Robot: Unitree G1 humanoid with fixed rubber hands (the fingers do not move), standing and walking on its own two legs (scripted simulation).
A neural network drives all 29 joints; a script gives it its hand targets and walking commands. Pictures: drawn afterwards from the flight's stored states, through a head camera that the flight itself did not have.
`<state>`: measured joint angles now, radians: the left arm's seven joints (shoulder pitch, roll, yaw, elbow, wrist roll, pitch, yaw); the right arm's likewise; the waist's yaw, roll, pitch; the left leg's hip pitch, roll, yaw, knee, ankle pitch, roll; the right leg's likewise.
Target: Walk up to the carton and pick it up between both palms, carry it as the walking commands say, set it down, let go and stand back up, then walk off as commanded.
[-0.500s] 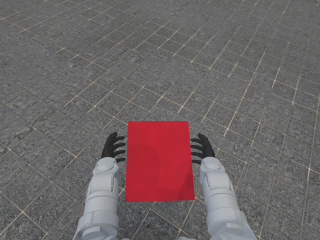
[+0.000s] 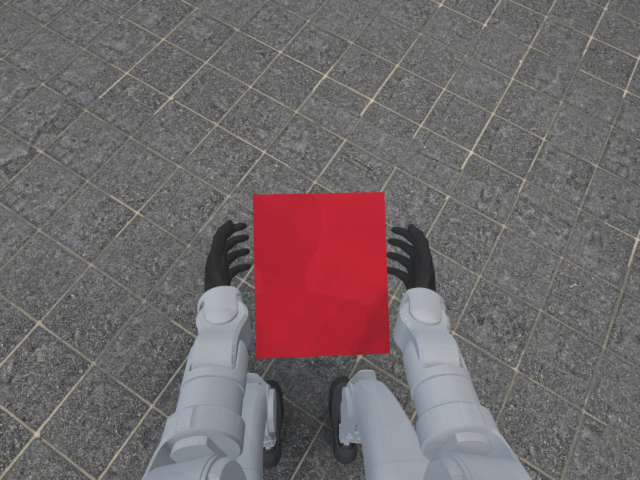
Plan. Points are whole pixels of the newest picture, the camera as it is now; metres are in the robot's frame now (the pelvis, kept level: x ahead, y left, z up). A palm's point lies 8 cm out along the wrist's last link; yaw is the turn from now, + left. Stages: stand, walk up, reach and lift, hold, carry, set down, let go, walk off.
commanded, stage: set down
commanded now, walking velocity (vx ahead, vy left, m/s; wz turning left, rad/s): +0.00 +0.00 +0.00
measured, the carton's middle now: (318, 270) +0.40 -0.01 -0.17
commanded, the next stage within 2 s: none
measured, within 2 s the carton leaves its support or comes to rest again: neither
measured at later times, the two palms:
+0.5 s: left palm (228, 287) +0.38 +0.13 -0.19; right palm (389, 277) +0.39 -0.13 -0.18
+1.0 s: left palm (241, 276) +0.41 +0.13 -0.26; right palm (382, 269) +0.42 -0.13 -0.26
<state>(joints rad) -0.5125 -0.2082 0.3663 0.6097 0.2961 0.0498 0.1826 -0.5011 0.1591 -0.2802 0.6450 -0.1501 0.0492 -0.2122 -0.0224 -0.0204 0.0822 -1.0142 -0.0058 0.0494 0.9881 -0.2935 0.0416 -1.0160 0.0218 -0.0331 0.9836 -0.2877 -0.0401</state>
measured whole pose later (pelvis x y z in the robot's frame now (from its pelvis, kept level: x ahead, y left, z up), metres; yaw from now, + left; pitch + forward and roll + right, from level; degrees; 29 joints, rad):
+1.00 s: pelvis +0.00 +0.00 -0.13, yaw -1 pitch +38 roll +1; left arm -0.76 -0.01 0.16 0.69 0.00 0.01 0.31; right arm -0.82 -0.02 -0.09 0.77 0.13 -0.01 -0.31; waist 0.00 -0.02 0.02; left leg -1.73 -0.01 0.04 1.51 -0.45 0.04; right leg -1.74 0.04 -0.02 1.50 -0.44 -0.04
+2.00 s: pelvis -0.02 +0.00 -0.28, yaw +0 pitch +41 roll +0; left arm -1.17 0.04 0.30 0.81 0.00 0.17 0.31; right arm -1.23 -0.13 -0.18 0.92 0.00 0.18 -0.26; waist 0.00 -0.02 0.16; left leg -2.21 -0.05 0.04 2.03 -0.53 0.03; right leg -2.22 0.08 -0.02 2.03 -0.52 -0.02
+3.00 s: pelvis +0.00 +0.00 -0.32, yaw +0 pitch +40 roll +0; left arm -1.40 0.14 0.44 0.92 0.10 0.17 0.06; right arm -1.35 -0.19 -0.22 0.97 -0.01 0.21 -0.10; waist 0.01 -0.02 0.27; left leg -2.28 -0.07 0.04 2.19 -0.60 0.02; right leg -2.28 0.08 -0.03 2.18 -0.59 -0.01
